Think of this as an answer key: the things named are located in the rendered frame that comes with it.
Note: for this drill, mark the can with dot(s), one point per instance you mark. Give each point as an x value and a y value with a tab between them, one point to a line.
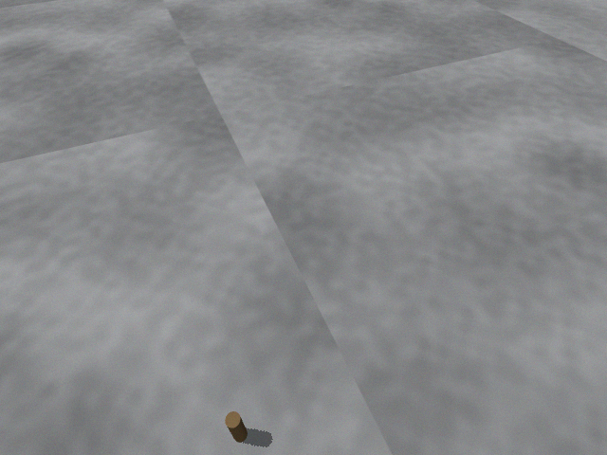
236	426

